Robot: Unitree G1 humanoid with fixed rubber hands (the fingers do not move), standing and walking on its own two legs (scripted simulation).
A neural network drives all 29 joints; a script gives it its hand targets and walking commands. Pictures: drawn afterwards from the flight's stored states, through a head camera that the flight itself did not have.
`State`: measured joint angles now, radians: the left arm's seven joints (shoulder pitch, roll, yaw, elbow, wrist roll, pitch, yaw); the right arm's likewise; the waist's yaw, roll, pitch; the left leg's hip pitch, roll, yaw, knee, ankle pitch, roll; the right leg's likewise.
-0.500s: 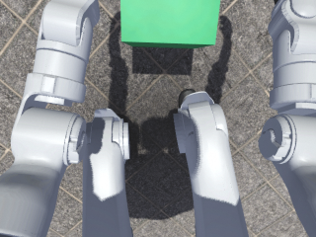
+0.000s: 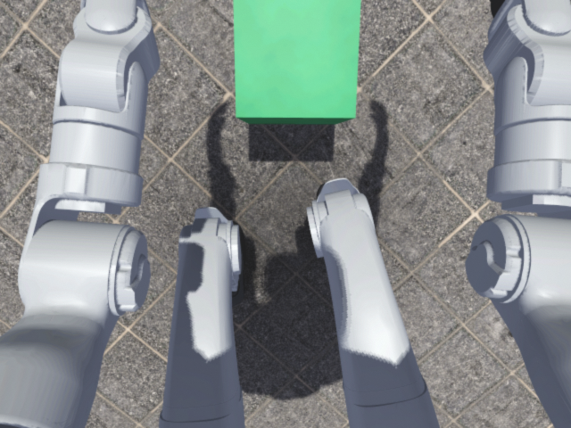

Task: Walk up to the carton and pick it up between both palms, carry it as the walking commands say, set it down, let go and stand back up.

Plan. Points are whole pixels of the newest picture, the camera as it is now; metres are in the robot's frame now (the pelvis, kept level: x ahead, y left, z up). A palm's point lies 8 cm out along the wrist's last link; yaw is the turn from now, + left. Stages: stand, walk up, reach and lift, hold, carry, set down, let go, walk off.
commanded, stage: set down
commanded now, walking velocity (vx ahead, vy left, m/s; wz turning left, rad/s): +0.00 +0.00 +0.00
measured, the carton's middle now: (294, 45) +0.56 -0.09 -0.43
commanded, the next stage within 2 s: let go in 0.36 s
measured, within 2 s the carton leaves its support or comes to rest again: neither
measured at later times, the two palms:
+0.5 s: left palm out of the picture +0.55 +0.09 +0.03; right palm out of the picture +0.50 -0.28 +0.04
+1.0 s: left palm out of the picture +0.42 +0.15 +0.10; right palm out of the picture +0.38 -0.28 +0.10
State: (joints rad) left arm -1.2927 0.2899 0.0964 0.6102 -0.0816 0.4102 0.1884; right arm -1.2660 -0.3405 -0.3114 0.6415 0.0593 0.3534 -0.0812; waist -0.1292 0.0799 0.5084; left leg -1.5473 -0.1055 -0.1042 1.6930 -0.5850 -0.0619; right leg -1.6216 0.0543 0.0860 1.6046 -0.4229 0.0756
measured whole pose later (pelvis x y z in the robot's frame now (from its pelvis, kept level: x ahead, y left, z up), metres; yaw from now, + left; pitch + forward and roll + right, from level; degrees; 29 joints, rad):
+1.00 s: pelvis +0.11 -0.02 +0.19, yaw +0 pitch +30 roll +1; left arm -0.16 0.10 0.14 0.40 0.11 0.12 0.07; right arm -0.21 -0.20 -0.15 0.51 -0.05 0.10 0.13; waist -0.10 0.01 -0.13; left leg -0.91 -0.03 -0.11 0.74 -0.35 -0.05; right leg -1.01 0.03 0.09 0.74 -0.25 0.01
